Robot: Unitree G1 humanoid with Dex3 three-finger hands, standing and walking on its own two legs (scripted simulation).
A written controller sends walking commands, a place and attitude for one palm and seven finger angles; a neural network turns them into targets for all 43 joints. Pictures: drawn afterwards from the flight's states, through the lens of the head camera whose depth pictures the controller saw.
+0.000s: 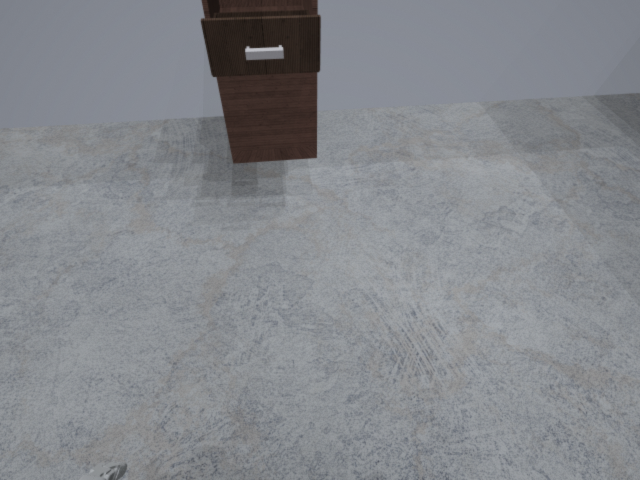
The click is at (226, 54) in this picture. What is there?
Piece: drawer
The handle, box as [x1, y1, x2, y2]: [245, 45, 283, 59]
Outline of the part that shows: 283,50 281,45 279,45 278,47 270,48 250,48 246,46 245,53 246,59 283,58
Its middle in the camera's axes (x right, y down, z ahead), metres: -0.19 -0.63 +1.31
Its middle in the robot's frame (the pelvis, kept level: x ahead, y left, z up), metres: +1.39 +0.26 -0.08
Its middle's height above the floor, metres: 0.69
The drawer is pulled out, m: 0.29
